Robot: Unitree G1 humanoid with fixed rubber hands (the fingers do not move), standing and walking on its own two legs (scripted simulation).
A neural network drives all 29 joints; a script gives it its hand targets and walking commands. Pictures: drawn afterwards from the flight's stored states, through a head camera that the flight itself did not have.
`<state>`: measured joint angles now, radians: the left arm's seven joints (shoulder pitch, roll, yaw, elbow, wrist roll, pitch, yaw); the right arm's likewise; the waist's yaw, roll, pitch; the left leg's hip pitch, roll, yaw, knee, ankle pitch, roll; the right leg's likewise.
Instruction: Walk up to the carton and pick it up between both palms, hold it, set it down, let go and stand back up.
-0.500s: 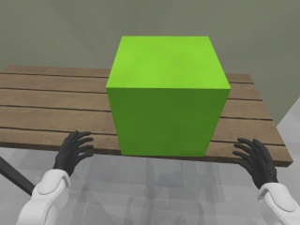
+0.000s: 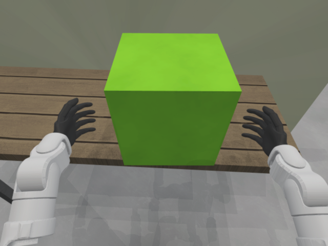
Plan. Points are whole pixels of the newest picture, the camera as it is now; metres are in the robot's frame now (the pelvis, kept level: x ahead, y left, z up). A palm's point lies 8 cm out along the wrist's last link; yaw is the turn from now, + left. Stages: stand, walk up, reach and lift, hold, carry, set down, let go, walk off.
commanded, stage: reach and lift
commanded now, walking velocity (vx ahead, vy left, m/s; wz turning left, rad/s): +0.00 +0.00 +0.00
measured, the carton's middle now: (169, 101) +0.48 +0.02 +0.10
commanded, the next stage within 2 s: none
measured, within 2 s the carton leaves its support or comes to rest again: neither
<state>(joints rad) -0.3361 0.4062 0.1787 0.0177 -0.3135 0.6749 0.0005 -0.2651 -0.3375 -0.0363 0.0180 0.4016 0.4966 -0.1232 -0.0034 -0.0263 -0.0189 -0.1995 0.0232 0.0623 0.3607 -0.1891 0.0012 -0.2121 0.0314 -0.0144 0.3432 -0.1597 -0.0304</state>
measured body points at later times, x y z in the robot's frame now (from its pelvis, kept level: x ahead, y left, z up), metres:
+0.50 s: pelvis +0.00 +0.01 +0.00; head +0.02 +0.02 +0.45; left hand +0.41 +0.25 +0.18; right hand +0.40 -0.21 +0.17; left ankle +0.00 +0.12 -0.75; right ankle +0.01 -0.10 -0.75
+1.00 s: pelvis +0.00 +0.01 +0.00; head +0.03 +0.03 +0.45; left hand +0.47 +0.26 +0.23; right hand +0.47 -0.20 +0.22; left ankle +0.00 +0.12 -0.75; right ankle +0.01 -0.10 -0.75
